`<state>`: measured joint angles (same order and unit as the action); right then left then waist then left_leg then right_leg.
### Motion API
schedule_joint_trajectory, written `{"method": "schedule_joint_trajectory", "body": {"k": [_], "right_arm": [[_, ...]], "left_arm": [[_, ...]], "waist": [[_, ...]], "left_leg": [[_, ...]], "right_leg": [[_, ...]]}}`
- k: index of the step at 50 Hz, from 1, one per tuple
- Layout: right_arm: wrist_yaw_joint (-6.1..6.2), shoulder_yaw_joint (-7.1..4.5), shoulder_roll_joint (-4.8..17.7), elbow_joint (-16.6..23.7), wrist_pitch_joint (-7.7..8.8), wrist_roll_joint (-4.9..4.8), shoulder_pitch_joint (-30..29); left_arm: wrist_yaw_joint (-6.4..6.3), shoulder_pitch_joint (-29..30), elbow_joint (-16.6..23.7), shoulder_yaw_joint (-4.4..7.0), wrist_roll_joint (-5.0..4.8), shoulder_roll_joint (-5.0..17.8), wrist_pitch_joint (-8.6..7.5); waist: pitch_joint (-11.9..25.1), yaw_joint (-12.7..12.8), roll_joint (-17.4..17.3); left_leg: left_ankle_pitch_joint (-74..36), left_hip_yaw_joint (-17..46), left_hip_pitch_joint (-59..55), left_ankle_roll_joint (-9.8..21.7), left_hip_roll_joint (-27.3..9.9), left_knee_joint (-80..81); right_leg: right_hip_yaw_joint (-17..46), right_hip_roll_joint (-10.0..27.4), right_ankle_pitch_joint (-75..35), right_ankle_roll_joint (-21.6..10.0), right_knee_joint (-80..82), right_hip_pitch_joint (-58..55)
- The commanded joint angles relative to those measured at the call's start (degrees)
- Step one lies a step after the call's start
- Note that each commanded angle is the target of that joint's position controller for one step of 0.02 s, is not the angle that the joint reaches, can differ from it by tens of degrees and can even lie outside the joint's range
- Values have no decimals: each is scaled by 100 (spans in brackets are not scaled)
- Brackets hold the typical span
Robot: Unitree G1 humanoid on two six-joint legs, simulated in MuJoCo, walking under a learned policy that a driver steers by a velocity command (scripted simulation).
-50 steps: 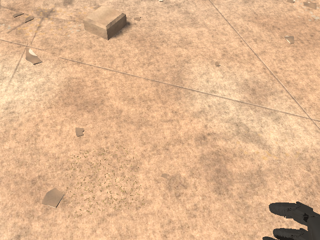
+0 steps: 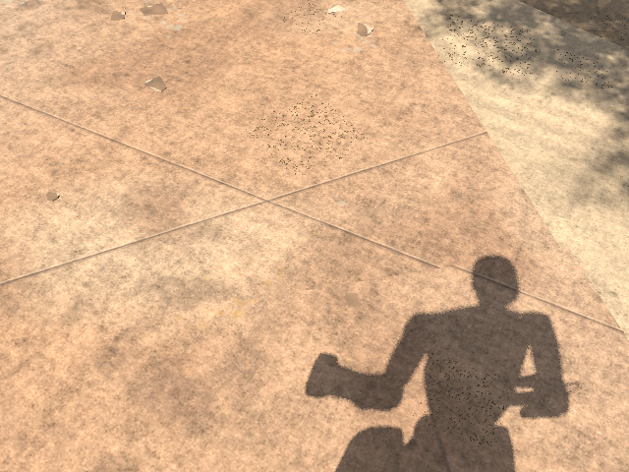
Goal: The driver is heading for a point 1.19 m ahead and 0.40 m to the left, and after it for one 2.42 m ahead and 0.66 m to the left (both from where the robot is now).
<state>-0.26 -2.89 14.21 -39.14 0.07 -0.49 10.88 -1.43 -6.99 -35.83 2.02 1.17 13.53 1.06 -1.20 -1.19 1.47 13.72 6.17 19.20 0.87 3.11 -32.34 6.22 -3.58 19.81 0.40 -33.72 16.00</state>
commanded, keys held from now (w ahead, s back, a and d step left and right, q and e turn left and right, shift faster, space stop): q+shift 0.64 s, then w+q+shift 0.04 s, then w+shift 0.04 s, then w+e+shift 0.28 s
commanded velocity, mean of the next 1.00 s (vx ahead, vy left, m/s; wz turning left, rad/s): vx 0.18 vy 0.00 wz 0.60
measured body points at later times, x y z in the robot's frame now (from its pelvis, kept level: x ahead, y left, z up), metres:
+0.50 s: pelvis -0.01 +0.02 +0.00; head +0.04 +0.06 +0.44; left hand -0.01 +0.35 -0.11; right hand +0.29 -0.13 -0.08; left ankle -0.04 +0.14 -0.72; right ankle -0.01 -0.12 -0.73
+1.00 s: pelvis +0.09 +0.09 +0.01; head +0.09 +0.08 +0.46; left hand +0.04 +0.40 -0.08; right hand +0.36 -0.05 -0.09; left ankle -0.04 +0.14 -0.73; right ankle +0.19 +0.03 -0.71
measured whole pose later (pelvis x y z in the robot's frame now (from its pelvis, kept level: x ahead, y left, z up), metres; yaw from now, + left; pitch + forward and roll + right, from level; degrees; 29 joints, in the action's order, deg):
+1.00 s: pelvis +0.09 +0.09 +0.01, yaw +37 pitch +3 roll +0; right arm -1.3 -2.3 17.5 -37.5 2.3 2.5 16.7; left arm 4.3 -13.7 -40.8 2.9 1.1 17.6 -0.1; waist 5.0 -1.0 -1.1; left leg 18.2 1.8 5.1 1.3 1.1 -20.1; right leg -3.1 1.5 14.8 -1.9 -37.1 24.6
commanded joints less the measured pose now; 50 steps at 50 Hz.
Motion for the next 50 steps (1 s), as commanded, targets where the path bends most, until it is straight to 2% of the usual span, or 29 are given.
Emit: {"method": "schedule_joint_trajectory", "body": {"k": [1, 5, 6, 7, 8, 9, 10, 11, 12, 13, 15, 18, 21, 24, 25, 26, 27, 28, 29, 31, 32, 33, 35, 36, 39, 43, 44, 47, 50], "right_arm": [[142, -415, 1236, 589, 6, -83, -311], [216, -483, 1152, 799, -206, -195, -649], [224, -452, 1012, 907, -250, -224, -752], [206, -407, 875, 1018, -249, -231, -665], [157, -447, 991, 974, -203, -138, -392], [111, -571, 1323, 832, -185, -57, -177], [84, -605, 1335, 702, -219, -96, -78], [71, -564, 1183, 645, -268, -112, -41], [46, -488, 1005, 681, -294, -128, -173], [7, -422, 866, 751, -304, -157, -319], [-56, -341, 751, 945, -303, -181, -649], [-140, -275, 688, 1133, -313, -128, -849], [-177, -337, 843, 1131, -384, -123, -723], [-187, -452, 954, 1069, -499, -140, -409], [-123, -558, 1092, 911, -500, -123, 78], [-4, -762, 1637, 806, -468, -117, 713], [68, -854, 2372, 991, -405, -63, 663], [-46, -762, 2101, 1068, -196, 160, 656], [-73, -680, 1870, 1009, -68, 122, 442], [43, -557, 1482, 997, -63, -129, -169], [108, -518, 1440, 1061, -102, -125, -454], [153, -503, 1406, 1050, -108, -116, -365], [174, -456, 1355, 1028, -46, -127, -225], [176, -435, 1367, 992, -2, -115, -151], [149, -320, 1217, 733, 154, -21, 153], [54, -272, 1350, 565, 336, 15, 468], [-98, -277, 1412, 478, 249, 383, 730], [-138, -254, 1344, 505, 258, 343, 496], [-40, -269, 1383, 468, 315, 307, 290]], "left_arm": [[-25, -19, 376, 347, -82, 624, -136], [70, -487, 93, 419, -176, 561, -254], [78, -615, 19, 495, -128, 796, -242], [64, -511, 13, 593, -19, 1214, -195], [57, -249, 138, 584, 140, 1193, -226], [18, -97, 261, 491, 119, 934, -248], [-44, 104, 311, 445, 55, 799, -239], [-86, 238, 307, 445, -33, 820, -232], [-123, 192, 271, 446, -91, 868, -228], [-154, 50, 224, 461, -70, 950, -196], [-180, -273, 134, 500, -8, 1071, -122], [-127, -349, 81, 575, -34, 1314, -59], [-9, -206, 47, 649, -143, 1493, -86], [98, -99, -27, 661, -306, 1438, -171], [120, -154, -99, 631, -337, 1291, -194], [147, -341, -97, 588, -246, 1138, -245], [162, -167, 328, 410, 116, 632, -296], [112, 177, 377, 437, 74, 893, -307], [66, 470, 421, 473, -100, 1081, -297], [-63, 398, 314, 510, -30, 1147, -269], [-83, 289, 280, 531, 11, 1180, -246], [-26, 95, 200, 523, 19, 1154, -269], [89, 12, 113, 467, -97, 1020, -335], [123, 92, 110, 439, -139, 983, -366], [211, 205, 61, 321, -153, 814, -494], [242, 435, 206, 255, -281, 895, -577], [403, 307, 52, 216, 233, 873, -314], [595, 269, 96, 219, 13, 956, -173], [609, -143, 24, 195, -36, 939, -213]], "waist": [[444, 168, -1307], [897, 357, -1089], [924, 361, -693], [611, 162, 604], [547, 66, 1388], [556, 3, 743], [526, -93, 325], [375, -118, 193], [264, -6, 260], [209, 119, 351], [262, 363, 523], [380, 466, 608], [415, 370, 742], [526, 110, 777], [722, -141, 520], [928, -406, -381], [1097, -52, -2163], [1897, -448, -1506], [1415, -364, -992], [678, 23, -593], [609, 197, -637], [863, 240, -623], [884, 156, -796], [779, 81, -949], [599, -127, -1134], [98, -366, -1155], [140, -371, -1276], [-224, -247, -1196], [-293, 70, -854]], "left_leg": [[-1068, 2276, -684, 1032, -1224, 1073], [-1643, 2234, -668, 799, -938, 612], [-1167, 1866, 0, 538, -633, 198], [262, 894, 1155, 157, 34, -640], [1997, 253, 1759, -153, 210, -1937], [2031, 242, 1893, -342, -177, -3057], [1723, 157, 1852, -441, -287, -3462], [1324, 69, 2017, -537, -398, -3587], [999, -43, 2251, -604, -518, -3540], [817, -246, 2280, -666, -561, -3404], [645, -509, 2253, -733, -645, -2936], [659, -724, 1785, -667, -768, -2108], [570, -1083, 1017, -486, -657, -1359], [243, -1287, 146, -144, -451, -265], [-221, -1266, -734, 88, -236, 325], [-2350, -264, -2184, 521, -606, 692], [-4965, 2172, -3175, 1552, -2050, 434], [-3863, 2921, -2797, 2293, -2590, 919], [-2868, 2423, -2425, 2051, -2286, 1136], [-1738, 1793, -1606, 1415, -1641, 1259], [-1824, 1588, -1169, 1300, -1451, 1265], [-749, 1568, -1029, 1272, -1283, 1410], [1569, 1793, -981, 1281, -1200, 1801], [1930, 1890, -923, 1283, -1225, 1911], [1591, 1529, -901, 1142, -1287, 1906], [1997, 1613, -997, 1176, -1671, 2109], [2439, 1359, -926, 1007, -1423, 2382], [2311, 852, -673, 828, -1537, 2507], [2123, 455, -686, 752, -1778, 2429]], "right_leg": [[-204, -152, 427, 46, -211, 397], [-133, -5, -296, -25, 854, -311], [214, 474, -749, -229, 1166, -925], [1203, 1381, -1632, -795, 1499, -1242], [2090, 2507, -2944, -1536, 1634, -1311], [1860, 2746, -3563, -1718, 1508, -1252], [1285, 2432, -3501, -1511, 1396, -1167], [789, 2103, -3374, -1293, 1333, -1204], [435, 1953, -3513, -1204, 1327, -1338], [111, 1816, -3692, -1195, 1345, -1365], [-200, 1823, -3715, -1261, 1372, -1593], [-548, 2014, -3582, -1272, 1362, -1641], [-999, 2103, -3630, -1094, 1202, -1351], [-1378, 2139, -3633, -715, 509, -1240], [-1682, 1918, -3685, -435, -301, -864], [-1879, 1463, -2314, 56, -1650, 447], [-1617, 573, 2127, 524, -3429, 2523], [-265, 398, 2193, 528, -4172, 2737], [-88, 512, 1689, 396, -4172, 2808], [-10, 659, 687, 287, -3397, 2714], [-16, 584, 357, 311, -3172, 2358], [-48, 484, 7, 307, -2967, 2036], [-147, 390, -395, 315, -2235, 1962], [-183, 369, -465, 332, -1901, 1936], [-386, 535, -1009, 333, -1087, 1672], [-468, 727, -1048, 101, -779, 2005], [-817, 597, -772, 104, -713, 1802], [-906, 523, -526, -117, -473, 1387], [-1038, 581, -292, -507, -174, 767]]}}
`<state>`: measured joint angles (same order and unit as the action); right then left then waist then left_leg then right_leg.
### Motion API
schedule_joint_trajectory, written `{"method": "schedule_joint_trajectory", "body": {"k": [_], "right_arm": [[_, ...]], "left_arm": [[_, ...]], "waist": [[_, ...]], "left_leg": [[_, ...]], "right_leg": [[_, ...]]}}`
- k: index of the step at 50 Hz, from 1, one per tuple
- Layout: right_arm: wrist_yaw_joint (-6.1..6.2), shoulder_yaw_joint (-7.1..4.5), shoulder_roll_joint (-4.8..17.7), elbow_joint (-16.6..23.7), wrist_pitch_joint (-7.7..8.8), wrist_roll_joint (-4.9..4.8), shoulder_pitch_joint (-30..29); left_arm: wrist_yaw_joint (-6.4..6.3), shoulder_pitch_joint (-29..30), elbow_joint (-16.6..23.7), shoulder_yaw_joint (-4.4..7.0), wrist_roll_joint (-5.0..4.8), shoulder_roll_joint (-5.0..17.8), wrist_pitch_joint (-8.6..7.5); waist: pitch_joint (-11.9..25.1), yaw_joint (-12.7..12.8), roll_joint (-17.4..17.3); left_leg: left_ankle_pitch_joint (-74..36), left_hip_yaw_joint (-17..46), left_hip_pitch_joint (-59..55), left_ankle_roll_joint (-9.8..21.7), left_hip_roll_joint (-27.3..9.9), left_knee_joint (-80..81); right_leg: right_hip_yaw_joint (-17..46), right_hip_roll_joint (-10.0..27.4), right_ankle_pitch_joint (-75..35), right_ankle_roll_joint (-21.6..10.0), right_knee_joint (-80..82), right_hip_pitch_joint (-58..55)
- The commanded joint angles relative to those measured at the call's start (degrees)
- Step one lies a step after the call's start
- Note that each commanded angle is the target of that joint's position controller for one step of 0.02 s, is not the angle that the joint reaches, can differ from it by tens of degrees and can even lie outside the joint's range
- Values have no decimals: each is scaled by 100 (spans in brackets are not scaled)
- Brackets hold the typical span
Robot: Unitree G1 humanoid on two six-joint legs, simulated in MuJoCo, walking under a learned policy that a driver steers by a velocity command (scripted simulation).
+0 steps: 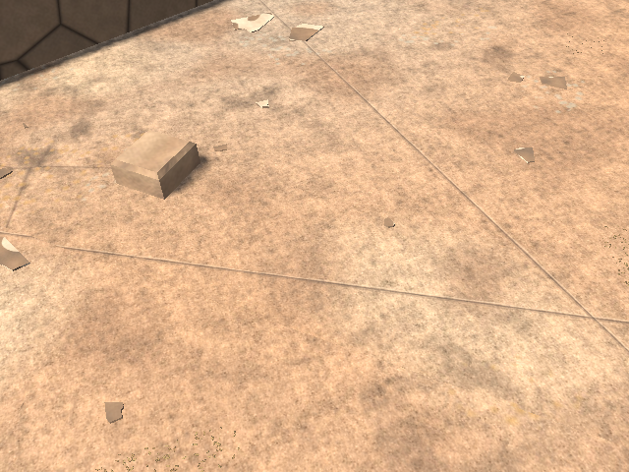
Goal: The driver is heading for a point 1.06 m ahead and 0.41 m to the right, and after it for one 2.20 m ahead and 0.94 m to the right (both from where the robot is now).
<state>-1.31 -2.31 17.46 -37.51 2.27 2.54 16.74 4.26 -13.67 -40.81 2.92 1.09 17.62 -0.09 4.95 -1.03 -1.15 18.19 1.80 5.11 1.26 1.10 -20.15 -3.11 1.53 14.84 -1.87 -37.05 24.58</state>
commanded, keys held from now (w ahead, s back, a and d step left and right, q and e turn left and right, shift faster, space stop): w+e+shift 0.78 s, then w+shift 0.06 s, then w+q+shift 0.16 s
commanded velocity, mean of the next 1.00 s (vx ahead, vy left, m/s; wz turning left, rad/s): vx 0.94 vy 0.00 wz -0.73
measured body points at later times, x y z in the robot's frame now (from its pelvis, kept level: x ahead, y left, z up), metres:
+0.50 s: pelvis +0.36 -0.09 -0.03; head +0.40 -0.11 +0.41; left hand +0.41 +0.22 -0.15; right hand +0.51 -0.39 -0.09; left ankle +0.53 -0.03 -0.75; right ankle +0.07 -0.10 -0.70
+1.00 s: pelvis +0.73 -0.35 -0.06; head +0.75 -0.38 +0.39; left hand +1.05 -0.32 -0.16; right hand +0.51 -0.50 -0.20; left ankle +0.65 -0.07 -0.61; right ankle +0.76 -0.44 -0.77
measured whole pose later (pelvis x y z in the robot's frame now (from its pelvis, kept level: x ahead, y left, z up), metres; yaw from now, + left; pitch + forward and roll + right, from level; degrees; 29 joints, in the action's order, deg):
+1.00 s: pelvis +0.73 -0.35 -0.06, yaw -46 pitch +0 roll +1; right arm 0.9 -0.7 13.9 -52.0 3.5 -0.1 27.0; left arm 1.9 -5.2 -42.9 0.9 3.6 17.0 -2.5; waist -3.9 -3.5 1.4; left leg 26.1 -1.3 4.2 3.4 -2.2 -74.5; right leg -6.0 -3.9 14.8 -8.3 -39.2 26.1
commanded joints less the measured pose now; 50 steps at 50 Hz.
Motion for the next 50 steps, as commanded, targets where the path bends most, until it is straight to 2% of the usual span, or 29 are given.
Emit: {"method": "schedule_joint_trajectory", "body": {"k": [1, 2, 3, 4, 5, 7, 8, 10, 12, 18, 20, 22, 23, 24, 25, 26, 27, 28, 30, 32, 37, 40, 43, 45, 46, 47, 48, 49, 50], "right_arm": [[86, -314, 1012, 299, 91, 1, -419], [116, -271, 884, 288, 93, 44, -439], [144, -160, 597, 410, 117, 133, -649], [78, -10, 167, 862, 198, 65, -902], [60, -19, 362, 907, 263, 131, -986], [-17, -63, 703, 710, 354, 137, -1086], [-38, -43, 668, 665, 336, 170, -1053], [-105, 26, 558, 627, 188, 201, -1074], [-121, 81, 516, 699, 67, 151, -1376], [-153, 259, 335, 1108, 119, -20, -2650], [-100, 217, 466, 1063, 144, -66, -2386], [69, 11, 926, 630, 159, -95, -918], [207, -131, 1142, 305, 151, -130, 386], [355, -312, 1550, 97, 171, 10, 1638], [349, -342, 1846, 106, 173, 228, 1389], [330, -336, 1510, 202, 136, 109, 576], [311, -234, 989, 256, 124, 73, 61], [279, -175, 691, 139, 130, 63, 14], [269, -98, 479, -163, 212, 56, 209], [184, -52, 292, -456, 351, -85, 413], [115, -62, 395, -643, 547, -107, 91], [161, -124, 688, -916, 603, -119, 641], [251, -129, 1015, -1064, 487, -181, 965], [317, -170, 1308, -1168, 246, -89, 868], [318, -188, 1370, -1152, 165, -70, 593], [223, -123, 859, -1111, 146, -80, 743], [238, 60, 65, -971, 214, -151, 1292], [246, 10, 413, -635, 305, -500, 1180], [252, -16, 630, -616, 321, -406, 534]], "left_arm": [[10, 157, 383, 102, -18, 501, -114], [-47, -556, 97, 155, 19, 603, -149], [-129, -1821, -298, 294, 74, 1014, -222], [-145, -1992, -238, 398, 78, 1656, -277], [-127, -1484, -49, 361, 11, 1412, -251], [-193, -1260, 18, 352, -3, 1165, -266], [-241, -1301, -23, 314, -41, 1069, -286], [-309, -1315, -121, 220, -97, 826, -351], [-331, -1444, -220, 236, -108, 854, -387], [-402, -1739, -549, 303, -143, 957, -395], [-438, -1458, -557, 330, -166, 1078, -413], [-413, -1162, -529, 402, -148, 1407, -458], [-381, -816, -470, 426, -111, 1505, -501], [-378, -734, -358, 272, -45, 879, -591], [-376, -1169, -92, 47, -246, -8, -552], [-375, -928, -36, 32, -177, 438, -464], [-341, -592, -99, 99, -56, 705, -377], [-267, -398, -142, 108, 33, 728, -305], [-117, -168, -50, 66, 106, 487, -160], [-27, 266, 209, -34, 102, 226, -17], [161, 1308, 784, -169, 29, 250, 11], [322, 1834, 831, -228, 76, 201, -74], [160, 1287, 435, -208, 178, 313, -181], [-62, -161, -84, -31, 222, 699, -182], [-204, -1167, -399, 112, 240, 970, -175], [-335, -1222, -551, 246, 316, 1340, -153], [-345, -1258, -400, 250, 353, 1596, -242], [-369, -1435, -350, 322, 268, 1591, -236], [-404, -1108, -456, 311, 191, 1296, -277]], "waist": [[-868, 281, -361], [-669, 582, 72], [-349, 1106, 1166], [-430, 940, 2489], [-512, 743, 1856], [-496, 610, 392], [-551, 512, 217], [-808, 383, 422], [-1008, 406, 406], [-1067, 755, 684], [-897, 509, 687], [61, -201, 576], [601, -952, 516], [1375, -1340, -162], [1766, -665, -1733], [1194, -440, -1621], [436, -327, -933], [-9, -278, -308], [-538, -101, -318], [-886, -7, -415], [-1356, 283, -200], [-1461, 98, 101], [-901, 416, -300], [-310, 1171, -546], [7, 1686, -584], [137, 1309, 170], [859, 755, 1223], [1835, 928, 851], [590, 789, 221]], "left_leg": [[1478, 581, 848, 659, -1498, 877], [682, 82, 1168, 586, -1215, -145], [-820, -679, 1986, 396, -698, -2538], [653, -597, 4128, 72, 330, -4080], [674, 199, 5023, 56, 270, -4846], [-158, 310, 4802, -7, -311, -4909], [-254, 264, 4537, -77, -424, -4614], [-460, 159, 4171, -265, -493, -4150], [-603, -60, 4214, -386, -413, -3775], [-1649, -395, 3220, -375, -34, -1754], [-1791, -317, 2289, -225, 73, -1285], [-1082, -350, 67, -60, 383, -1336], [-814, -177, -1409, 15, 55, -1389], [1482, 1096, -2694, 136, -1137, -1268], [3724, 4041, -3191, 428, -2677, 47], [4004, 5030, -2326, 587, -2583, 757], [3441, 3953, -1573, 615, -2368, 626], [2318, 3028, -940, 630, -2158, 562], [1059, 1815, -151, 544, -1873, 757], [242, 1047, 54, 444, -1840, 1015], [-1719, -1072, 646, 170, -1307, 1558], [-3469, -1708, 431, 46, -1176, 1653], [-6632, -1656, -639, 9, -1364, 694], [-7685, -1471, -695, 268, -1564, -1330], [-7061, -1459, -113, 379, -1447, -2998], [-1695, -1161, 1697, 344, -680, -5490], [2057, -111, 2827, 480, -221, -7493], [1205, 701, 3688, 495, 46, -7574], [324, 303, 4026, 408, -328, -7009]], "right_leg": [[-229, -29, 166, -418, 448, -590], [-250, -290, 522, -512, 645, -1480], [973, 196, 1562, -724, 1208, -2636], [4283, 1287, 3254, -1304, 2551, -3429], [5346, 1512, 3306, -1505, 2939, -3644], [3970, 1248, 2092, -1424, 2428, -3283], [3588, 1029, 1810, -1321, 2529, -2977], [3098, 666, 1198, -1241, 2791, -2444], [2853, 484, 373, -1328, 2918, -2233], [2632, 318, -2468, -1196, 2790, -1996], [2609, 406, -3463, -1003, 2562, -1979], [2398, 228, -5340, -672, 1018, -1706], [2335, 19, -5045, -540, -431, -1028], [1969, -410, -2930, -536, -2401, -213], [1468, -954, 1518, -488, -3956, 1188], [1230, -626, 826, -556, -4338, 1682], [1054, -234, 292, -548, -4197, 1743], [935, -6, 68, -510, -4012, 1633], [875, 272, 74, -406, -3811, 1538], [828, 515, -6, -364, -3649, 1850], [298, 468, -1532, -334, -2123, 1726], [-492, 46, -2210, -595, -762, 704], [-482, -566, -2277, -860, 29, -320], [-227, -740, -1314, -1030, 301, -1864], [56, -564, -1123, -1145, 841, -3070], [905, 213, -495, -1222, 501, -4397], [2082, 1476, -2764, -957, -567, -5069], [3688, 2258, -1147, -1611, 751, -5525], [3478, 1966, 372, -1449, 1846, -4230]]}}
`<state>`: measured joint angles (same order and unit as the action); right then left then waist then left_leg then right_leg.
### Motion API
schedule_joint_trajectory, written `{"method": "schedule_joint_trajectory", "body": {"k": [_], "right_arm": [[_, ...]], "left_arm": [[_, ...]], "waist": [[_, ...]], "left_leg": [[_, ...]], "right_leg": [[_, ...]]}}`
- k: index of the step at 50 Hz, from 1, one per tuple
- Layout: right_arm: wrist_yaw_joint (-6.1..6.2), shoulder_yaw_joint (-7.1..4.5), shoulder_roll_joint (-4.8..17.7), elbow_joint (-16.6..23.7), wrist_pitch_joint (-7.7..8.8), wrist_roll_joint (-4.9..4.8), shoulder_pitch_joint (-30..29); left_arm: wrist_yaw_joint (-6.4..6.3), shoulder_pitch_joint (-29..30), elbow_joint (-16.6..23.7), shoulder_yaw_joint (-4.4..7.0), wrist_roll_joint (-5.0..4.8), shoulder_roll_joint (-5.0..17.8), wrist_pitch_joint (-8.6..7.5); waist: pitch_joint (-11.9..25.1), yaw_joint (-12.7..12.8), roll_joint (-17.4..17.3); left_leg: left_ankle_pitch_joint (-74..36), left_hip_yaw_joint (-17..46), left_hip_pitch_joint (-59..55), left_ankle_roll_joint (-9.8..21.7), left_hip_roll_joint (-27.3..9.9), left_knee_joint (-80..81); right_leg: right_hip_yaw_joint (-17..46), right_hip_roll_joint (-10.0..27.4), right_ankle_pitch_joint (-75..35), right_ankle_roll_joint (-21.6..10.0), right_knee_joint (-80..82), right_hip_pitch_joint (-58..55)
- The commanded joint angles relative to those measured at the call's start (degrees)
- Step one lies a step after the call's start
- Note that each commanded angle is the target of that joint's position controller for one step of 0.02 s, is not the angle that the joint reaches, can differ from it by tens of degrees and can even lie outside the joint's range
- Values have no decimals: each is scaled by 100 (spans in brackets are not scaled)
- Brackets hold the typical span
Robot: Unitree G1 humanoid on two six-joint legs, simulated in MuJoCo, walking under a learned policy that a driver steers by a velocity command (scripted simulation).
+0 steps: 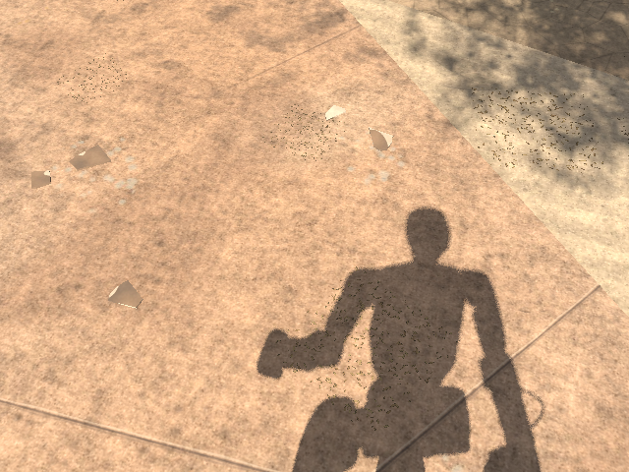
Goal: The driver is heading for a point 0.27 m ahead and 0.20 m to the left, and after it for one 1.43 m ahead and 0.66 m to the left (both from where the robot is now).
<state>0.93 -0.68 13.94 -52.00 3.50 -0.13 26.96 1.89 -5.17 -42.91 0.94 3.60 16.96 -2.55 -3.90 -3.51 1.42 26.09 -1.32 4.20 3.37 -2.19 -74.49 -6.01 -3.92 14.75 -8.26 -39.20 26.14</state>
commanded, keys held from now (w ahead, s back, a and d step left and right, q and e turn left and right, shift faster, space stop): w+q+shift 0.14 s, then q+shift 0.82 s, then shift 0.04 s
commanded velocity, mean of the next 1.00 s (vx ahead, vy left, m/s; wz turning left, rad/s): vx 0.37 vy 0.00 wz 0.78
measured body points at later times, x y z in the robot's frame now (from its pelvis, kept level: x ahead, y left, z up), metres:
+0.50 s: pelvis +0.41 +0.07 +0.01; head +0.46 +0.08 +0.46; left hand +0.53 +0.37 -0.07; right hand +0.61 -0.16 -0.10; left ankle +0.49 +0.11 -0.71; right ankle +0.43 -0.12 -0.60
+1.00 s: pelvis +0.60 +0.06 +0.02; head +0.63 +0.10 +0.47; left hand +0.50 +0.37 -0.07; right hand +0.93 +0.01 -0.06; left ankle +0.49 +0.14 -0.63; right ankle +0.74 +0.04 -0.71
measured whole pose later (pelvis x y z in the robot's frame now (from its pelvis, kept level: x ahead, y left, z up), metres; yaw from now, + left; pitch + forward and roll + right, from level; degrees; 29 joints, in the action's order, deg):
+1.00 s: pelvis +0.60 +0.06 +0.02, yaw +52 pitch +2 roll -2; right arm 1.4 -4.6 20.2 -33.5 -4.1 -1.5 10.3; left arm -3.2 -5.8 -36.5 2.8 1.5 14.3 0.1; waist -4.7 0.2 -1.8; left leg 23.6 4.4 33.5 -5.1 -0.3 -68.6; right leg -0.8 -1.3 6.3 -0.7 -25.0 20.2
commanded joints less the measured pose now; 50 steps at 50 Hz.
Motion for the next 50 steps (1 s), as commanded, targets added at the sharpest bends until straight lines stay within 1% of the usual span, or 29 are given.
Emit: {"method": "schedule_joint_trajectory", "body": {"k": [1, 4, 6, 9, 11, 13, 14, 15, 16, 17, 18, 19, 20, 21, 22, 25, 27, 31, 34, 37, 38, 39, 40, 41, 42, 43, 44, 46, 50], "right_arm": [[-39, -169, 949, 725, 139, -64, -622], [-233, -106, 557, 373, -219, 165, -317], [-352, -112, 410, 543, -294, 132, -872], [-408, -43, 190, 749, -202, 66, -1472], [-489, 30, 106, 890, -72, 110, -1986], [-547, 1, 216, 736, -30, 186, -1598], [-538, -205, 590, 933, 57, -205, -1463], [-540, -382, 1029, 814, 21, -266, -681], [-472, -593, 1432, 526, -75, -240, 467], [-325, -602, 1417, 315, -186, -209, 962], [-237, -508, 1485, 502, -148, 73, 394], [-274, -504, 1695, 973, 32, 458, -64], [-311, -623, 1706, 1440, 31, 267, -709], [-307, -591, 1493, 1597, 36, 17, -1224], [-302, -517, 1283, 1677, 40, -144, -1558], [-183, -523, 1173, 1759, -25, -134, -1663], [-15, -589, 1284, 1684, -142, -158, -1495], [294, -691, 1403, 1793, -533, -277, -1455], [341, -680, 1249, 1923, -631, -200, -1454], [288, -650, 1085, 2161, -616, -118, -1718], [253, -621, 1024, 2240, -614, -126, -1864], [198, -524, 743, 2247, -623, -112, -1648], [178, -418, 427, 2188, -622, -30, -1169], [59, -537, 1023, 2362, -578, -119, -715], [22, -676, 1560, 2144, -582, -116, -870], [22, -740, 1712, 2063, -641, -148, -1168], [56, -714, 1583, 2012, -723, -147, -1215], [50, -585, 1240, 2146, -749, -142, -1312], [49, -439, 875, 2321, -659, -117, -1647]], "left_arm": [[-191, -1382, -241, 405, -74, 953, -100], [-170, -1315, -412, 254, -155, 479, -368], [-126, -1290, -570, 246, -254, 428, -529], [-118, -1162, -601, 153, -275, 207, -596], [-192, -1313, -648, 124, -371, 228, -625], [-337, -1412, -628, 182, -422, 573, -623], [-547, -1270, -362, 335, -462, 1213, -450], [-647, -889, -219, 394, -427, 1372, -304], [-646, -466, -34, 402, -374, 1333, -219], [-494, -191, 19, 313, -461, 866, -219], [-280, -621, 334, 90, -246, -2, -317], [-204, -1773, 439, 9, -394, 52, -426], [-193, -1473, 506, 97, -390, 652, -477], [-226, -1067, 645, 173, -421, 741, -446], [-291, -926, 595, 217, -335, 802, -358], [-398, -663, 756, 254, -230, 732, -124], [-439, -235, 949, 170, -197, 383, -102], [-430, 365, 1111, 175, -360, 364, -47], [-371, 777, 1193, 219, -346, 431, -110], [-315, 591, 1062, 350, -342, 636, -231], [-304, 338, 959, 383, -350, 632, -269], [-314, 121, 898, 388, -307, 631, -266], [-367, 96, 1047, 394, -249, 762, -166], [-360, -183, 953, 437, -119, 872, -98], [-392, 64, 1120, 440, -211, 610, -62], [-437, 180, 1172, 379, -234, 371, 5], [-477, 251, 1224, 352, -257, 370, 92], [-535, 296, 1158, 391, -228, 568, 180], [-542, -108, 926, 463, -197, 663, 243]], "waist": [[545, 707, -220], [-84, 196, -219], [-371, 101, -119], [-535, 38, 13], [-566, 219, -95], [-22, 115, 94], [578, -16, 590], [1042, -567, 703], [1445, -1159, 570], [1110, -1314, -572], [910, -403, -2289], [2512, 70, -1823], [2491, -2, -532], [1516, 330, 263], [1060, 575, 829], [568, 663, 389], [793, 542, 133], [1469, 292, -495], [1211, 140, -901], [1068, 249, -1109], [1097, 390, -1011], [1386, 337, -368], [1569, 77, 585], [1966, -179, 1760], [1596, 34, 1175], [1241, 188, 626], [1107, 174, 267], [711, 190, 268], [1029, 441, 555]], "left_leg": [[-923, 543, 3960, 143, -286, -933], [-1146, 656, 2919, -58, -690, -309], [-1701, 599, 3227, -104, -802, 332], [-2839, -102, 3080, -28, -466, 1671], [-3650, -765, 2690, 38, -118, 3141], [-4100, -1167, 1907, 174, 466, 3791], [-3732, -877, 1295, 87, 684, 3628], [-3570, -715, 542, 175, 781, 3637], [-3815, -397, -769, 324, 712, 3603], [-4582, 149, -1432, 589, 284, 4376], [-7691, 1590, -1863, 1044, -179, 3868], [-6897, 3992, -2746, 2350, -1530, 4522], [-5178, 4300, -2165, 2335, -1438, 5158], [-3668, 4103, -1156, 2195, -1174, 5517], [-3233, 3877, -234, 1950, -963, 5758], [-4782, 2749, 1225, 1541, -230, 5653], [-5552, 2306, 1282, 1241, 214, 5334], [-4779, 2385, 823, 408, 509, 4888], [-3811, 2854, 762, 254, 506, 4767], [-3124, 3420, 643, 286, 416, 4365], [-2554, 3369, 804, 210, 558, 3999], [-619, 2934, 1393, 24, 891, 3049], [1500, 2069, 2468, -201, 1504, 1802], [1615, 1624, 3079, -463, 1243, 828], [1031, 1363, 3237, -737, 783, 290], [487, 1249, 3338, -842, 635, 55], [163, 1109, 3255, -895, 522, -154], [-248, 635, 3205, -884, 296, -17], [-305, 372, 3089, -880, -18, 863]], "right_leg": [[3197, 2292, 728, -588, 2458, -3264], [1960, 1921, -106, -248, 2983, -1455], [1055, 1612, -831, 46, 3273, -1252], [-461, 1031, -4062, 453, 3027, -1238], [-797, 954, -4793, 536, 2769, -1457], [-883, 1003, -5852, 682, 1994, -2047], [-614, 1134, -6792, 942, 1329, -2307], [-555, 1214, -7026, 1086, 438, -2332], [-447, 1162, -6451, 1150, -975, -1756], [-450, 378, -1794, 1343, -3242, -845], [176, -482, 2361, 1403, -5244, 737], [1567, -486, 2295, 1392, -6109, 1473], [1767, -214, 1840, 1108, -5547, 1248], [1650, -36, 1594, 1022, -4970, 1515], [1607, 195, 1338, 1054, -4503, 1259], [1547, 375, 1056, 1337, -2990, 580], [1336, 138, 528, 1459, -1864, 463], [1418, -197, -696, 1507, -451, 262], [1602, -242, -913, 1421, 277, 206], [1834, -74, -1003, 1257, 1150, -246], [1782, 90, -1509, 1124, 1729, -795], [2177, 815, -2247, 724, 1982, -1916], [3207, 1943, -3788, 140, 1597, -2969], [4695, 3029, -3450, -794, 1839, -3075], [4341, 2698, -2641, -829, 1863, -2747], [3420, 2173, -1940, -533, 1807, -2373], [2922, 1870, -1463, -310, 1846, -2026], [2192, 1610, -1552, -278, 2100, -1368], [1657, 1720, -2008, -546, 2209, -1785]]}}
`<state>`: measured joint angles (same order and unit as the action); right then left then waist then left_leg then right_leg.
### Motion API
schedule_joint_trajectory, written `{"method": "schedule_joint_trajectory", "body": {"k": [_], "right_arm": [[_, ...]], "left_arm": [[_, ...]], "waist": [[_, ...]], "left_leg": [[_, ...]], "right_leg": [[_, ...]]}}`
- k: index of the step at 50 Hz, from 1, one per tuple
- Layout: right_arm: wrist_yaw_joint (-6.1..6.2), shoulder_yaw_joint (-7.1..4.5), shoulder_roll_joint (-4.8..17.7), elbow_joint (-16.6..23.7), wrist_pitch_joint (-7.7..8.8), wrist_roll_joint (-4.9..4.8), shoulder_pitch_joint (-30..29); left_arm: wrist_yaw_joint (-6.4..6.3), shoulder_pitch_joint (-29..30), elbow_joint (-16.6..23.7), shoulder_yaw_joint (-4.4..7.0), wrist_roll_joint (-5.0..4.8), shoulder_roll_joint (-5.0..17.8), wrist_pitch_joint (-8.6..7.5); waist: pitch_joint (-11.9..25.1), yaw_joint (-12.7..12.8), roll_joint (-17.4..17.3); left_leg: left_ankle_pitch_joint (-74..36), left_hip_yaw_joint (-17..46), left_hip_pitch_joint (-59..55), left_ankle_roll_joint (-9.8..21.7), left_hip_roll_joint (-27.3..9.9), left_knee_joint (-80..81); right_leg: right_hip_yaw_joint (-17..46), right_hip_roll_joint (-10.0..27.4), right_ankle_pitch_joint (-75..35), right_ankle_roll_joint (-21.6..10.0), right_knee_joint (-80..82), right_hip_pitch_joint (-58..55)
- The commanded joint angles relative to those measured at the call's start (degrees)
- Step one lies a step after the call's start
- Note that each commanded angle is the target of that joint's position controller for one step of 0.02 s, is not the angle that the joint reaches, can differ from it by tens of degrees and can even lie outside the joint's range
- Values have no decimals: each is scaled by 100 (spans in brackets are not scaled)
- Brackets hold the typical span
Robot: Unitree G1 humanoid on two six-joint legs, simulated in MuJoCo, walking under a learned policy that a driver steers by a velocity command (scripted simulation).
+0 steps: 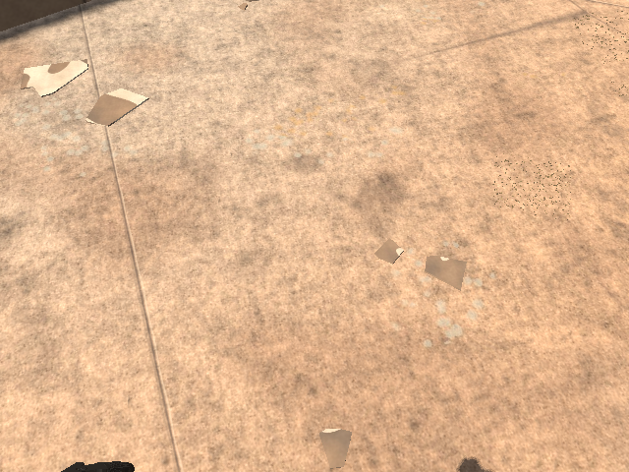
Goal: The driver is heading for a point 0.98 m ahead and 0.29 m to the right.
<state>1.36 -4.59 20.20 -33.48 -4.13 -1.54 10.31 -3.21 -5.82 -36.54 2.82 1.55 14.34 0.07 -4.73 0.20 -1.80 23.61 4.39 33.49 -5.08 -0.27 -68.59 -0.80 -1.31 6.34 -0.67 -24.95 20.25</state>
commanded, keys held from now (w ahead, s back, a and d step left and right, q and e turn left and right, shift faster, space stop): shift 0.12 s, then e+shift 0.88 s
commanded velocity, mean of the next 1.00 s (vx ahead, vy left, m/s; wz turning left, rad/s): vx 0.01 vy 0.00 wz -0.45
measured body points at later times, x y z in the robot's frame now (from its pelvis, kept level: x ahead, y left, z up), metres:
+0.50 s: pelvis +0.01 +0.04 +0.01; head +0.05 +0.04 +0.45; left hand +0.14 +0.32 -0.11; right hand +0.17 -0.23 -0.08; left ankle +0.00 +0.14 -0.73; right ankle +0.00 -0.10 -0.67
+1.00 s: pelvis +0.03 +0.00 +0.01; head +0.06 -0.05 +0.45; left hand +0.34 +0.15 -0.06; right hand +0.04 -0.34 -0.09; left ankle +0.16 +0.10 -0.70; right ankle -0.01 -0.09 -0.73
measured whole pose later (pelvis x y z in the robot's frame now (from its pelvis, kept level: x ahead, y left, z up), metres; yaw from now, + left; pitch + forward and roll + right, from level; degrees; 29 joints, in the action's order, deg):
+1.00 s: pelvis +0.03 +0.00 +0.01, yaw -34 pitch +4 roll +2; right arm 1.1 -4.9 17.1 -39.2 0.6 0.1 3.3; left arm -2.0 -9.2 -32.8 5.5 -1.4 19.4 3.1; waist -2.6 0.5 -0.3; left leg 17.6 8.2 29.5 -4.8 3.3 -44.3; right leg 12.0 -5.9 13.0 -2.4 -29.6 19.2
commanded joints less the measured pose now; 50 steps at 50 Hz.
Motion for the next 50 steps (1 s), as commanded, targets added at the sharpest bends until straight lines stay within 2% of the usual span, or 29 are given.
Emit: {"method": "schedule_joint_trajectory", "body": {"k": [1, 3, 6, 8, 9, 10, 11, 12, 13, 14, 15, 17, 20, 23, 25, 28, 31, 32, 33, 34, 35, 36, 37, 38, 39, 41, 43, 45, 50], "right_arm": [[1, -22, 202, 468, 122, 55, -3], [-20, 24, 133, 415, 144, 89, 37], [-77, 13, 204, 303, 134, 96, 145], [-124, 36, 49, 73, 140, 156, 510], [-130, 52, 38, -16, 145, 190, 628], [-93, 43, 277, -14, 139, 251, 745], [-74, 32, 510, 44, 142, 422, 235], [-68, 19, 372, 116, 235, 535, 112], [-47, -54, 546, 40, 306, 516, -29], [-10, -92, 605, 9, 363, 435, -98], [31, -52, 451, 1, 409, 341, -207], [117, 47, 121, 15, 421, 308, -371], [220, 42, 3, -34, 368, 293, -354], [250, -68, 198, -119, 308, 297, -235], [201, -152, 366, -138, 297, 275, -261], [94, -250, 522, -180, 336, 168, -351], [-3, -307, 550, -248, 389, 16, -480], [-35, -307, 462, -360, 391, -18, -357], [-75, -286, 303, -430, 416, 53, -121], [-83, -136, -101, -7, 465, 373, -469], [-49, -153, 87, 122, 494, 351, -961], [-23, -199, 273, 143, 493, 191, -1181], [25, -202, 234, 114, 509, 155, -1151], [82, -229, 316, 25, 502, 210, -1016], [105, -261, 377, -20, 499, 252, -867], [66, -227, 244, -142, 515, 260, -647], [51, -168, 102, -190, 526, 214, -651], [33, -128, 38, -191, 527, 194, -732], [-53, -156, 171, -182, 590, 140, -813]], "left_arm": [[-5, -36, 253, 295, -21, 969, -11], [66, 78, 217, 336, -81, 1075, 11], [160, 3, 87, 355, -196, 1143, 25], [196, -98, -70, 278, -313, 1025, 31], [241, -434, -246, 187, -355, 784, 11], [349, -698, -255, 6, -159, 295, -47], [386, -622, -58, -36, -81, 149, -103], [332, -156, -26, 114, -164, 745, -80], [297, -112, -30, 258, -292, 1043, -32], [222, -334, -181, 341, -316, 1126, 47], [158, -557, -262, 402, -294, 1180, 133], [99, -815, -306, 418, -332, 1022, 229], [117, -560, -68, 339, -325, 736, 289], [279, -317, 229, 220, -296, 497, 300], [383, -289, 383, 198, -286, 492, 307], [471, -379, 504, 265, -291, 644, 372], [516, -547, 563, 356, -314, 706, 482], [468, -806, 491, 427, -307, 789, 483], [351, -1276, 406, 621, -289, 1278, 449], [251, -1421, 513, 801, -242, 2141, 385], [346, -1450, 626, 713, -25, 1940, 189], [384, -1234, 585, 640, -54, 1753, 56], [328, -918, 558, 605, -194, 1607, 3], [269, -555, 623, 530, -321, 1396, 33], [205, -234, 711, 483, -343, 1316, 78], [134, -136, 782, 479, -263, 1331, 131], [96, -248, 754, 514, -274, 1412, 150], [70, -242, 758, 544, -302, 1479, 180], [110, -125, 837, 559, -292, 1495, 253]], "waist": [[1211, 67, 868], [1316, 32, 943], [1277, 26, 1176], [1205, -179, 1079], [1155, -184, 892], [1343, -25, -167], [1170, 159, -1384], [954, -240, -934], [644, -184, -939], [560, -167, -903], [503, -120, -943], [526, 22, -726], [591, -90, -542], [756, -246, -554], [816, -253, -574], [840, -172, -652], [884, 47, -595], [953, 188, -377], [1119, 335, 525], [1104, 227, 2402], [1909, 604, 1691], [1608, 527, 1057], [1231, 291, 780], [1025, 98, 561], [978, -83, 629], [1123, -169, 658], [1174, -116, 627], [1157, -72, 757], [1069, 27, 1145]], "left_leg": [[-21, -207, -46, -5, -246, 584], [-44, -304, -622, 96, -234, 1286], [-152, -463, -1203, 262, -95, 2335], [-842, -591, -2112, 538, 122, 3908], [-1272, -470, -2860, 721, 108, 4616], [-1844, 839, -3689, 1000, -990, 4935], [-2162, 1511, -2752, 1781, -2093, 4979], [-1539, 1309, -2055, 1993, -1938, 5172], [-1601, 1056, -2000, 1933, -1760, 5160], [-1872, 848, -2137, 1859, -1678, 5145], [-2365, 667, -2232, 1798, -1700, 5095], [-3027, 221, -2371, 1749, -1649, 5019], [-2925, -172, -2890, 1717, -1660, 4980], [-3125, -408, -3152, 1784, -1810, 4883], [-3376, -557, -3067, 1834, -1953, 4830], [-3687, -784, -2965, 1727, -2095, 4645], [-3578, -1144, -2836, 1311, -2097, 4074], [-3326, -1426, -2535, 1012, -1890, 3526], [-2434, -1781, -1638, 559, -1367, 2266], [1417, -1800, 667, -59, -371, 333], [1859, -351, 1019, -74, -24, -551], [1417, -61, 1149, 59, -123, -682], [842, 52, 1220, 173, -183, -405], [387, 101, 1194, 196, -249, -79], [48, 113, 855, 182, -209, 167], [-343, 52, 436, 99, 26, 535], [-499, 88, 249, 14, 200, 1222], [-615, 167, 41, -25, 322, 1803], [-604, 322, -554, 55, 522, 2789]], "right_leg": [[1051, 1503, -1227, -1342, 755, -1210], [829, 1537, -1236, -1340, 741, -1044], [739, 1622, -964, -1281, 635, -996], [712, 1490, -809, -1079, 276, -642], [592, 1274, -298, -720, 69, -112], [125, 741, 1204, -114, -802, 607], [-113, 382, 2587, 240, -1078, 994], [253, 509, 2492, 337, -1880, 611], [164, 325, 2340, 341, -2632, 946], [234, 281, 2324, 404, -3322, 1273], [400, 270, 2236, 480, -3852, 1497], [426, 228, 1975, 632, -4576, 1658], [229, 462, 1451, 814, -4063, 1959], [24, 623, 1469, 802, -3133, 1625], [-156, 652, 1592, 665, -2674, 1259], [-409, 577, 1595, 410, -2114, 794], [-607, 424, 1172, 66, -1126, 102], [-591, 248, 589, -124, -533, -518], [181, 457, -1290, -496, -46, -1644], [2559, 1903, -4075, -1525, -139, -2849], [3413, 2411, -3245, -2321, 245, -2693], [2911, 2168, -2469, -2101, 412, -2508], [2552, 1820, -1880, -1752, 436, -2221], [2297, 1603, -1647, -1491, 429, -1948], [2096, 1417, -1670, -1360, 442, -1560], [1963, 1186, -1840, -1293, 404, -1324], [2044, 1059, -1637, -1251, 341, -1277], [2240, 955, -1121, -1183, 290, -1144], [2946, 795, -547, -1044, 135, -821]]}}
Keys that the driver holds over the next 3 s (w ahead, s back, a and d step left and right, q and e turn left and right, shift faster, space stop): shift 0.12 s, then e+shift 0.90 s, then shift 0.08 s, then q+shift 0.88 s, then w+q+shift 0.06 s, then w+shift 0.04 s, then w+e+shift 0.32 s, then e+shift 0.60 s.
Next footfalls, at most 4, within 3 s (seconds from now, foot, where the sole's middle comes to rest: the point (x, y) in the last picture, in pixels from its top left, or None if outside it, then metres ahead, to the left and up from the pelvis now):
0.20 left None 0.04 0.14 -0.77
0.66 right None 0.03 -0.11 -0.77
1.10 left None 0.18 0.04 -0.77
1.42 right None -0.01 -0.11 -0.77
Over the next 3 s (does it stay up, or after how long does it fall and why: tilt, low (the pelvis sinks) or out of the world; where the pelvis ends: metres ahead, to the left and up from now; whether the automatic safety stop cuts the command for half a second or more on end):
stays up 0.48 -0.04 0.00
